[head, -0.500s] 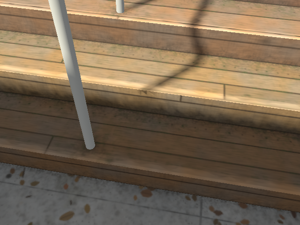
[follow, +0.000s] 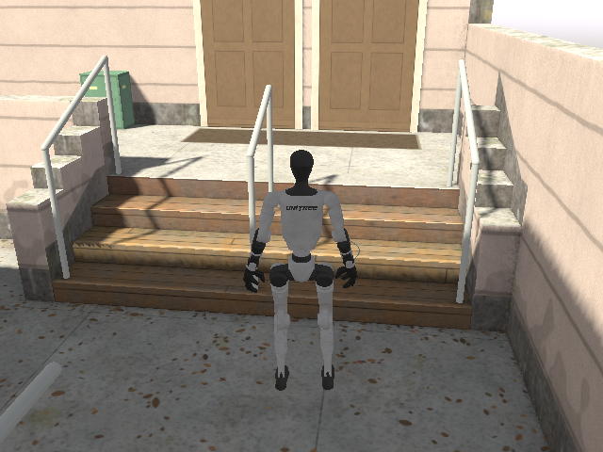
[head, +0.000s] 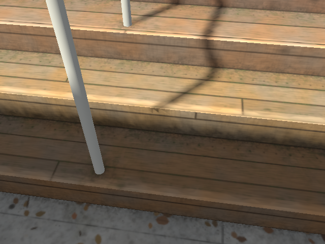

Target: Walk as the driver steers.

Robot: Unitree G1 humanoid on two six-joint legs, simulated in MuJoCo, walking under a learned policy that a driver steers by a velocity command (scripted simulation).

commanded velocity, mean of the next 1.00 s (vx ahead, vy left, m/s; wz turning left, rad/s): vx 0.42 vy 0.00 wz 0.00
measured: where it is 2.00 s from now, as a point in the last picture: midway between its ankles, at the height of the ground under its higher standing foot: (190, 155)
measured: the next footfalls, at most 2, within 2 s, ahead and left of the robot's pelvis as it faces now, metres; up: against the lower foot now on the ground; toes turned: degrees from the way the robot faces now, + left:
left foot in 0.46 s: +0.30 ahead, +0.09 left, +0.00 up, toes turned +4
right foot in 0.96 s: +0.53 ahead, -0.08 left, +0.00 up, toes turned -5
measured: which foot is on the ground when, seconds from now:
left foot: down 0.00-0.12, up 0.14-0.44, down 0.46-0.96, up 0.98-1.00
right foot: down 0.00-0.46, up 0.48-0.94, down 0.96-1.00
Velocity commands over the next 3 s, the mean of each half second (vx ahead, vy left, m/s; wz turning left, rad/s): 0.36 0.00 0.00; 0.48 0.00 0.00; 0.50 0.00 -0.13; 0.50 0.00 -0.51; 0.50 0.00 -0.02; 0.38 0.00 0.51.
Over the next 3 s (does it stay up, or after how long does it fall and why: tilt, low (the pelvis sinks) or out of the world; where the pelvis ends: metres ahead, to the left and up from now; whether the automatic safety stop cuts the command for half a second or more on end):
stays up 1.40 -0.29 0.45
